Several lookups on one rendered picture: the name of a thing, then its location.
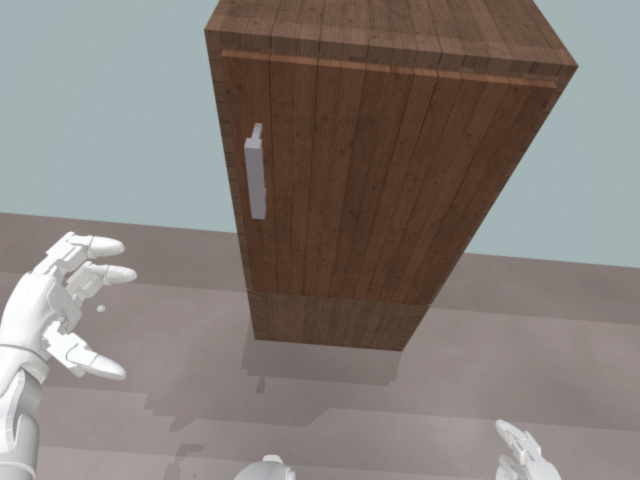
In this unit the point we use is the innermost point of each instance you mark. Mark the robot left shin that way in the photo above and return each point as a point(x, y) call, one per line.
point(272, 458)

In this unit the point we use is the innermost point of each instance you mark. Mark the left robot forearm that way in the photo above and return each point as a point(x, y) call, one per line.
point(22, 372)

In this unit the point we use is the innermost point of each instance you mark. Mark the cupboard door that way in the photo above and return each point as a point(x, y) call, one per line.
point(375, 174)

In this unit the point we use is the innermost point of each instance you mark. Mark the left robot hand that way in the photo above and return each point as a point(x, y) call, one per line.
point(29, 318)

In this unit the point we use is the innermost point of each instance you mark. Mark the right robot hand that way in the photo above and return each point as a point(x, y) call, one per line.
point(527, 452)

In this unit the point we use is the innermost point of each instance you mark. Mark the handle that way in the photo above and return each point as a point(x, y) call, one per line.
point(255, 173)

